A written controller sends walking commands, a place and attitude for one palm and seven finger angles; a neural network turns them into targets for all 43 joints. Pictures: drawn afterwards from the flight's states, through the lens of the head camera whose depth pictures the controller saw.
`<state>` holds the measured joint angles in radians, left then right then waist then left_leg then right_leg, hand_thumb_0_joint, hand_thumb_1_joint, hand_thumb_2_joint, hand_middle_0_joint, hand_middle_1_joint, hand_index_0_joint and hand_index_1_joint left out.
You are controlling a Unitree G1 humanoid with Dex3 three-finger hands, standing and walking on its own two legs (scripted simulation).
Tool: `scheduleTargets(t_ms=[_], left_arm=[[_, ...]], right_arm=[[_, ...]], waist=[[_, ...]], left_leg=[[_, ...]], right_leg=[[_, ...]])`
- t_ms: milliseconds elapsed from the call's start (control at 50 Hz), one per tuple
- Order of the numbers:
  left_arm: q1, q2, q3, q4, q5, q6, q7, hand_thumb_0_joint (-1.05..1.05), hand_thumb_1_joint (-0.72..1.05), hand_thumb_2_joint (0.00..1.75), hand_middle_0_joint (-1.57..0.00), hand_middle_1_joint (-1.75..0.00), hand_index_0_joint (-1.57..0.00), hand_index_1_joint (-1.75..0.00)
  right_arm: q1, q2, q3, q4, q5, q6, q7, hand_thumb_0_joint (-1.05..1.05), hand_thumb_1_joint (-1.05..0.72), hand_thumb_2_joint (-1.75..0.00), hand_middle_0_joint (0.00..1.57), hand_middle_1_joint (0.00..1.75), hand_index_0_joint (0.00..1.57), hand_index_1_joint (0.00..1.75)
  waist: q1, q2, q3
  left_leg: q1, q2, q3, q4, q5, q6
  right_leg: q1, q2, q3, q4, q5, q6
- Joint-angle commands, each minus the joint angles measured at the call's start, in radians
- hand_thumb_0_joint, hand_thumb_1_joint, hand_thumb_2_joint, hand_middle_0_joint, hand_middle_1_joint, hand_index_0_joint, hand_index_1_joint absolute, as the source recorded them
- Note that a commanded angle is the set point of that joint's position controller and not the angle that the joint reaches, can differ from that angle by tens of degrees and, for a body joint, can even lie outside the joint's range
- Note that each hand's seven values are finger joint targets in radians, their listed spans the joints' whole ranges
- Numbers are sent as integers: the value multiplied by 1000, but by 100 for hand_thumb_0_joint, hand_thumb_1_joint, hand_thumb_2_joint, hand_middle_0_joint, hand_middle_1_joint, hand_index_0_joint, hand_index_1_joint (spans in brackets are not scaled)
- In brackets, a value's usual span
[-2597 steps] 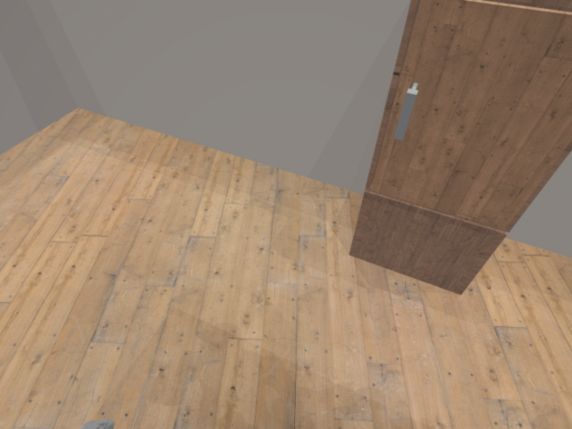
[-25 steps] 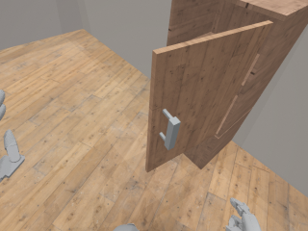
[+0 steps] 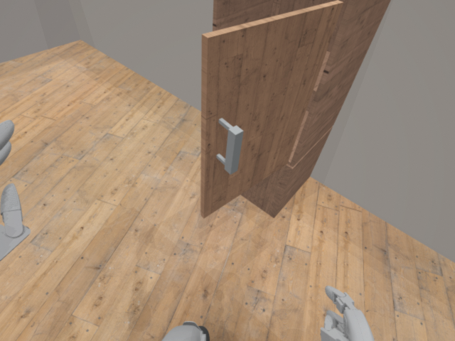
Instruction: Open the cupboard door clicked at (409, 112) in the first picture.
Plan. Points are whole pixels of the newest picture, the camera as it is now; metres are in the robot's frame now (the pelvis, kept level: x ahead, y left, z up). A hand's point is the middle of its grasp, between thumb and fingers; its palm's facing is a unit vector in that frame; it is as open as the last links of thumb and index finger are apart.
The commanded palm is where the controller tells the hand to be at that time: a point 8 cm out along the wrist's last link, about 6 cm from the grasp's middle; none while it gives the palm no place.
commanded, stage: stop stepping back and stand still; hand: left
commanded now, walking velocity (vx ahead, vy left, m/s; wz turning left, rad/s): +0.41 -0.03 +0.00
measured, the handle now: (227, 146) +0.55 +0.05 +0.01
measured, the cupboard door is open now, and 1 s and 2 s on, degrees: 80 80 80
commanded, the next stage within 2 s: let the arm hang, fingers relaxed in 0.66 s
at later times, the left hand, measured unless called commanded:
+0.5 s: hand out of the picture +0.12 +0.30 +0.20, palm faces +0.53 -0.74 -0.41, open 7.4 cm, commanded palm +0.06 +0.32 +0.20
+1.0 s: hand out of the picture +0.02 +0.20 -0.12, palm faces +0.04 -0.97 -0.24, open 7.4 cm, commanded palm none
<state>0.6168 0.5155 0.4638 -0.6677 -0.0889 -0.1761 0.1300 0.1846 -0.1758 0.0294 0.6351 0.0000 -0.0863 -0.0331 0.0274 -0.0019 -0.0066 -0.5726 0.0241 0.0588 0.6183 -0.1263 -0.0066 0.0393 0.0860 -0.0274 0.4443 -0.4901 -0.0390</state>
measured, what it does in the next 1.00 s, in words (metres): steps on the spot: right foot, then left foot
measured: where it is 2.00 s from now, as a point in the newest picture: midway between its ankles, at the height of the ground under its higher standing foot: outside the picture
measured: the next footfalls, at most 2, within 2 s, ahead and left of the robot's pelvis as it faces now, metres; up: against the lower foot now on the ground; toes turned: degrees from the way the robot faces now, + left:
right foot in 0.20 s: +0.00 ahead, -0.05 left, +0.00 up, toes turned -3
left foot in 0.54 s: -0.07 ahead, +0.17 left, +0.00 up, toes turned +6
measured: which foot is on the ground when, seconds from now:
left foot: down 0.00-0.18, up 0.20-0.52, down 0.54-0.76, up 0.78-1.00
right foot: down 0.00-0.06, up 0.08-0.18, down 0.20-1.00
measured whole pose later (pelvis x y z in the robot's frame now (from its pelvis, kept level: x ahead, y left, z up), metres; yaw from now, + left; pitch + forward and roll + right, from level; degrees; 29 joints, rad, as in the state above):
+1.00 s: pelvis -0.07 +0.02 +0.01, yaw +4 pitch -2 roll +1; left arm 0.26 0.16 0.01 0.70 0.03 0.06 0.01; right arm 0.16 -0.21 -0.01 0.82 -0.02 0.04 0.00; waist -0.04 0.02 0.09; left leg -0.30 0.01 0.06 0.66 -0.38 0.00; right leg -0.30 -0.01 -0.13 0.60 -0.28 -0.08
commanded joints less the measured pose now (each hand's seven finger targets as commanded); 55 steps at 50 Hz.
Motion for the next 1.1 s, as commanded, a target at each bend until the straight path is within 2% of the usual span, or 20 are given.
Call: scheduleTargets(t_ms=[0, 40, 60, 120, 140, 160, 180, 220, 280, 440, 500, 540, 700, 720, 740, 760, 880, 940, 1000, 1080], left_arm=[[-263, 115, 84, 16, 11, -12, 41, 0, 90, 90, -20, -30, -20, -30], [-328, 130, 82, -1, 13, -28, 42, 0, 90, 90, -20, -30, -20, -30], [-352, 158, 94, -19, 16, -31, 41, 0, 90, 90, -20, -30, -20, -30], [-157, 115, 98, -36, 13, -12, 30, 0, 90, 90, -20, -30, -20, -30], [-66, 132, 127, -63, 16, -17, 28, 0, 90, 90, -20, -30, -20, -30], [-28, 127, 114, -115, 28, -23, 20, 0, 90, 90, -20, -30, -20, -30], [-74, 159, 128, -188, 37, -37, 18, 0, 90, 90, -20, -30, -20, -30], [-150, 129, 133, -105, 31, -50, 19, 0, 90, 90, -20, -30, -20, -30], [-212, 122, 114, 68, 58, -86, 31, 0, 90, 90, -20, -30, -20, -30], [-198, 48, 29, 88, 67, -76, 72, 0, 90, 90, -20, -30, -20, -30], [-242, 75, 48, -75, 56, -93, 74, 0, 90, 90, -20, -30, -20, -30], [-224, 147, 109, -74, 64, -99, 61, 0, 90, 90, -20, -30, -20, -30], [-97, 104, 127, -5, 52, -80, 39, 0, 90, 90, -20, -30, -20, -30], [-66, 93, 130, 42, 45, -71, 38, 0, 90, 90, -20, -30, -20, -30], [-117, -146, -369, 756, 105, 98, -98, 0, 90, 90, -20, -30, -20, -30], [-133, -174, -331, 804, 129, 148, -121, 0, 90, 90, -20, -30, -20, -30], [-300, -154, -371, 1104, 129, 171, -109, 0, 90, 90, -20, -30, -20, -30], [-374, -142, -390, 1288, 114, 173, -107, 0, 90, 90, -20, -30, -20, -30], [-356, -230, -418, 1448, 99, 172, -112, 0, 90, 90, -20, -30, -20, -30], [-333, -240, -408, 1599, 100, 173, -110, 0, 90, 90, -20, -30, -20, -30]], right_arm=[[-52, -159, -55, -122, 21, -52, -48, 0, -90, -90, 20, 30, 20, 30], [-86, -183, -61, -135, 0, -62, -58, 0, -90, -90, 20, 30, 20, 30], [-109, -161, -46, -154, -2, -74, -60, 0, -90, -90, 20, 30, 20, 30], [-125, -141, -59, -158, -11, -71, -47, 0, -90, -90, 20, 30, 20, 30], [-115, -136, -65, -170, -3, -64, -38, 0, -90, -90, 20, 30, 20, 30], [-102, -115, -64, -180, 15, -50, -24, 0, -90, -90, 20, 30, 20, 30], [-110, -154, -90, -163, 19, -36, -19, 0, -90, -90, 20, 30, 20, 30], [-68, -133, -76, -126, -4, -40, -14, 0, -90, -90, 20, 30, 20, 30], [-46, -140, -76, -105, -8, -53, -54, 0, -90, -90, 20, 30, 20, 30], [-30, -138, -75, -121, -10, -113, -80, 0, -90, -90, 20, 30, 20, 30], [-25, -190, -96, -155, 2, -100, -69, 0, -90, -90, 20, 30, 20, 30], [-12, -151, -87, -123, -11, -106, -54, 0, -90, -90, 20, 30, 20, 30], [-34, -146, -70, -150, 2, -98, -25, 0, -90, -90, 20, 30, 20, 30], [-27, -140, -80, -153, 11, -92, -22, 0, -90, -90, 20, 30, 20, 30], [-85, -161, -107, 25, 24, -91, 49, 0, -90, -90, 20, 30, 20, 30], [-3, -154, -95, 7, 4, -2, 39, 0, -90, -90, 20, 30, 20, 30], [28, -88, -71, 51, -25, 110, 41, 0, -90, -90, 20, 30, 20, 30], [74, -95, -63, 151, -25, 115, 34, 0, -90, -90, 20, 30, 20, 30], [48, -132, -45, 238, -37, 91, 19, 0, -90, -90, 20, 30, 20, 30], [48, -73, -39, 318, -35, 100, 7, 0, -90, -90, 20, 30, 20, 30]], waist=[[-93, 46, 16], [-67, 369, -45], [-41, 301, -24], [10, 242, -64], [29, 245, -72], [23, -35, -23], [1, -249, 55], [-63, -112, 138], [-57, 50, 134], [-12, -178, -82], [-41, 129, -134], [-40, 273, -91], [-41, 151, -12], [-36, 3, -35], [-39, -219, -60], [-34, -201, -80], [-34, -275, -59], [-59, -181, -83], [-32, 138, -42], [-17, 252, 62]], left_leg=[[489, -4, -52, -54, -59, 42], [427, 183, -482, -481, -612, 54], [244, 222, -554, -631, -767, -24], [-86, 137, -201, -542, -580, -92], [-143, 54, -83, -353, -498, -94], [-86, -81, 98, 184, -351, -67], [-100, -123, -11, 687, -294, -48], [-137, -11, -138, 853, -152, -32], [-168, 36, -76, 617, -147, -14], [316, -36, 85, -187, -212, 48], [643, 204, -231, -224, 110, 141], [656, 308, -332, -265, 284, 186], [185, 152, -36, -105, 57, 62], [175, 75, 19, 16, -77, 29], [66, 59, 12, 275, -297, -10], [69, 72, -101, 311, -525, -1], [181, -38, 27, 172, -359, 1], [332, -21, 4, -24, -215, 2], [378, 133, -187, -211, 10, 71], [219, 78, -141, -291, -250, 41]], right_leg=[[-420, -169, 48, 94, 416, -22], [-403, 28, -54, 413, -108, 19], [-292, 67, -39, 520, -140, -3], [48, 66, -79, 319, -173, -44], [100, 29, -38, 131, -176, -54], [-153, -170, 186, -163, -212, -91], [-545, -462, 620, -414, -355, -145], [-696, -396, 498, -376, -420, -166], [-468, -321, 382, -300, -199, -123], [-180, -240, 229, -114, 130, -69], [-429, -103, 69, 232, 301, 34], [-607, -85, -10, 369, -7, 59], [-65, -81, -22, 13, 354, 27], [-65, -149, 129, -19, 435, -10], [-122, -405, 290, 29, 698, -76], [-190, -471, 314, 23, 848, -148], [-153, -303, 98, -12, 798, -133], [-186, -272, 86, -53, 491, -87], [-277, -188, 56, -47, 241, 14], [-176, -188, 64, -132, 198, -14]])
